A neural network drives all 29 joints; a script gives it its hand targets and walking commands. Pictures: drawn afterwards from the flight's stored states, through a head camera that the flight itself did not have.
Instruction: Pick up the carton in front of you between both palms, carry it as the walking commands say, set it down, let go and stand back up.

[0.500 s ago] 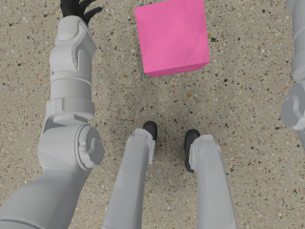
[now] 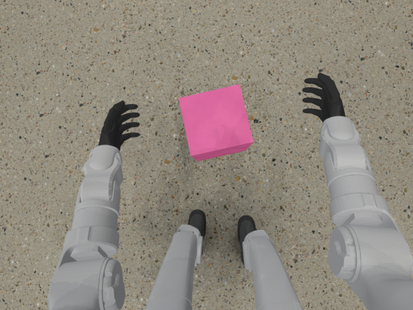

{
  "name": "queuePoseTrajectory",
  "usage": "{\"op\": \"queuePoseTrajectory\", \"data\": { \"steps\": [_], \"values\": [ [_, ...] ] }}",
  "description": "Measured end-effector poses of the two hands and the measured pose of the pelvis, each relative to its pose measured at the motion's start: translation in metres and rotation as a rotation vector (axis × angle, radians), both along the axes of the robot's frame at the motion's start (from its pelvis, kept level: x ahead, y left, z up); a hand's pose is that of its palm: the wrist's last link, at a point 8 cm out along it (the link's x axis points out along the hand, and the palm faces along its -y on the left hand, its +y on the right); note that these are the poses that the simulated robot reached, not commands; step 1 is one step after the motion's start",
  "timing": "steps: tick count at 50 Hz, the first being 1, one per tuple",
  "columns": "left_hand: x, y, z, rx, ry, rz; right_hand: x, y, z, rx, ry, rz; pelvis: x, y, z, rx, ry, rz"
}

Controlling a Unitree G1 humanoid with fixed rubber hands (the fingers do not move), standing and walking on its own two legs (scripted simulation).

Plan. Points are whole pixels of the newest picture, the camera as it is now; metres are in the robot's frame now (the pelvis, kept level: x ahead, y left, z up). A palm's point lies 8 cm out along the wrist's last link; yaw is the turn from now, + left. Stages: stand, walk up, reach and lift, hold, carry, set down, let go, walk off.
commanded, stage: let go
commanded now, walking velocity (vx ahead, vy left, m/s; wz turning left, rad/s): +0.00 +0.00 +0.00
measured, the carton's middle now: (215, 127) +0.52 +0.04 -0.58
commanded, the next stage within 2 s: stand in 1.12 s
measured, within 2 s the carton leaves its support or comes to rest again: neither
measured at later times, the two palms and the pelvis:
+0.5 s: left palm (61, 246) +0.22 +0.25 +0.00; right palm (376, 206) +0.29 -0.21 -0.02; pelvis +0.05 +0.01 +0.06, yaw +2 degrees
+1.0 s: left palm (61, 250) +0.21 +0.24 +0.01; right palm (407, 261) +0.22 -0.23 +0.00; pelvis +0.06 +0.00 +0.07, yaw +3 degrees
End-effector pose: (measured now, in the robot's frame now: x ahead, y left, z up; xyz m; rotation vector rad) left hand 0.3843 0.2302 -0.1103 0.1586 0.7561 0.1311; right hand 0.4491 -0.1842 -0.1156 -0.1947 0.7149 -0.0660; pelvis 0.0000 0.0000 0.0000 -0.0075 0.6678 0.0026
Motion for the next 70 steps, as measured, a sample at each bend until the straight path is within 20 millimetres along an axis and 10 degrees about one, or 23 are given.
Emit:
{"op": "queuePoseTrajectory", "data": {
  "steps": [26, 39, 56, 70],
  "values": [
    [-0.171, 0.016, 0.108, -0.019, 0.045, 0.018, -0.163, -0.025, 0.096, 0.010, 0.046, 0.040, 0.055, 0.007, 0.066, 0.016, -0.505, 0.032],
    [-0.167, 0.000, 0.115, -0.026, 0.032, -0.027, -0.219, -0.050, 0.121, 0.012, 0.080, 0.010, 0.063, -0.007, 0.072, 0.026, -0.699, 0.033],
    [-0.176, 0.016, 0.120, 0.033, 0.072, 0.021, -0.224, -0.038, 0.116, 0.011, 0.066, 0.012, 0.056, 0.000, 0.068, 0.028, -0.758, 0.047],
    [-0.213, 0.044, 0.069, 0.070, 0.168, 0.051, -0.257, -0.054, 0.090, -0.125, 0.243, 0.003, 0.089, 0.012, 0.063, 0.030, -0.602, 0.069]
  ]
}}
